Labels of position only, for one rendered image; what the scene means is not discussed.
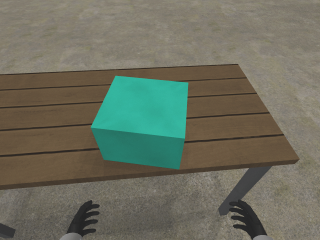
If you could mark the robot left hand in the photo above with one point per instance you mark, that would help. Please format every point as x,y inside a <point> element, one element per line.
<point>78,223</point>

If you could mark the carton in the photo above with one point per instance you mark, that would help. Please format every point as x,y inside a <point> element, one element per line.
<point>143,121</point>

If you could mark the robot right hand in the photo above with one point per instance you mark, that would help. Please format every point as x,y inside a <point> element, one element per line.
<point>253,225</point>

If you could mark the table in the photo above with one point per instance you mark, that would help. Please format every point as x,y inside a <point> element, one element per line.
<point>46,137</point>

